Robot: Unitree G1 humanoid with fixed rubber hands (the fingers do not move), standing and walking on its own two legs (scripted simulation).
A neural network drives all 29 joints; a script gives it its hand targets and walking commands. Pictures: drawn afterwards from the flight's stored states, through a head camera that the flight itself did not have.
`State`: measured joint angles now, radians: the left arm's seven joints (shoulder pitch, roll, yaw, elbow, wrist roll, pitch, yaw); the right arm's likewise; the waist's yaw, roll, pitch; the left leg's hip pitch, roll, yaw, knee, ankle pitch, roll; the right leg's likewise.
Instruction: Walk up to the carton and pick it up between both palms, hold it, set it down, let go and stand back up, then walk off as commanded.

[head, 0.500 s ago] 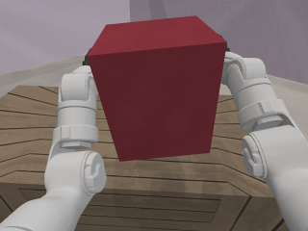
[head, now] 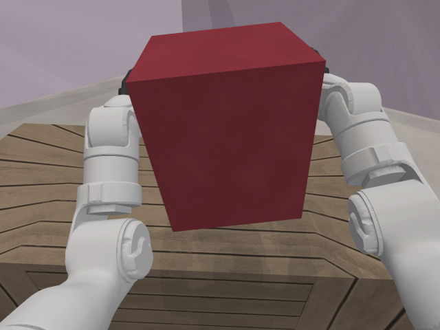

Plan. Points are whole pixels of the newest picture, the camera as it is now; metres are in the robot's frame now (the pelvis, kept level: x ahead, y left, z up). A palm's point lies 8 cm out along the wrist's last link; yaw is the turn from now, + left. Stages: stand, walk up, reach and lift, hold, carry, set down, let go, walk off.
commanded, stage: hold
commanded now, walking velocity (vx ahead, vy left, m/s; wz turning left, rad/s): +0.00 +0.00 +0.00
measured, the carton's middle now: (226, 127) +0.34 -0.01 +0.27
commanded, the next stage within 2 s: none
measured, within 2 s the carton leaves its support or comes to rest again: neither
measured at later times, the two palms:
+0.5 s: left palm (129, 106) +0.38 +0.14 +0.29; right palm (314, 87) +0.37 -0.16 +0.33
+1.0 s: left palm (128, 108) +0.38 +0.15 +0.29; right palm (311, 89) +0.38 -0.16 +0.32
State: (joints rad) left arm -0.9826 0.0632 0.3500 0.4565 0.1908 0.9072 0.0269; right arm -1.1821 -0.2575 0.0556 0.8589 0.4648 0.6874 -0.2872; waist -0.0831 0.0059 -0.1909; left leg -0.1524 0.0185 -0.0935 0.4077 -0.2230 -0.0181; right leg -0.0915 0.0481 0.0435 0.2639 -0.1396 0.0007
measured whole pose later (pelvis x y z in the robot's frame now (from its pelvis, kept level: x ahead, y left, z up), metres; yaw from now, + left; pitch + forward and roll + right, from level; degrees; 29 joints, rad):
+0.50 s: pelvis +0.00 +0.00 +0.00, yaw +0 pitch -1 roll -2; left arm -1.02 0.08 0.36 0.53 0.18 0.89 0.02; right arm -1.21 -0.25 0.04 0.91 0.45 0.68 -0.28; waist -0.08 0.00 -0.21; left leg -0.17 0.02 -0.10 0.40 -0.21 -0.02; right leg -0.11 0.05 0.04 0.26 -0.14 -0.01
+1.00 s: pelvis +0.01 +0.00 +0.00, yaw +0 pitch -2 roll -2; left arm -0.97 0.07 0.34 0.44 0.19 0.91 0.03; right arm -1.17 -0.26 0.06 0.84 0.48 0.69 -0.29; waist -0.09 0.00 -0.19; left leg -0.15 0.02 -0.10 0.41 -0.23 -0.02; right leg -0.08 0.05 0.05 0.26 -0.14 0.00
